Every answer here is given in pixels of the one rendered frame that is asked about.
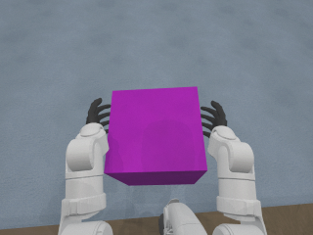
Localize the right robot thigh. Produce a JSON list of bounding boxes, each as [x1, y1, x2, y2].
[[163, 203, 207, 235]]

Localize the robot right hand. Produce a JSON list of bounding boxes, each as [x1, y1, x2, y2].
[[201, 100, 228, 138]]

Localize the left robot upper arm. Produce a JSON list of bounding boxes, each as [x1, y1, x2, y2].
[[61, 220, 113, 235]]

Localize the right robot forearm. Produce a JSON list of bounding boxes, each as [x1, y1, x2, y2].
[[207, 125, 267, 235]]

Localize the right robot upper arm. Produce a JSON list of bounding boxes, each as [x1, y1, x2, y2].
[[212, 223, 264, 235]]

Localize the left robot forearm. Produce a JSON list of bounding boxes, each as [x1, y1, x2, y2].
[[58, 122, 110, 235]]

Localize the robot left hand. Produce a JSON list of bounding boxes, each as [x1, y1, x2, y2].
[[86, 98, 112, 133]]

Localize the carton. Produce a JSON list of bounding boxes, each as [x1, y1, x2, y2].
[[104, 86, 207, 186]]

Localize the right robot shin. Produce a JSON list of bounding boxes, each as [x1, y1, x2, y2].
[[163, 199, 180, 235]]

